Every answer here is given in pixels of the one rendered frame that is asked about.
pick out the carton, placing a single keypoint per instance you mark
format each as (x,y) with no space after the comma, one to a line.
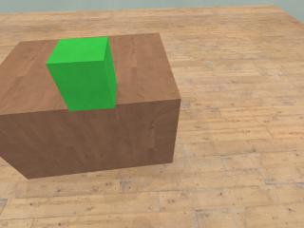
(83,71)

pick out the pedestal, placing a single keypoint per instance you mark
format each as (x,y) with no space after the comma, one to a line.
(41,138)

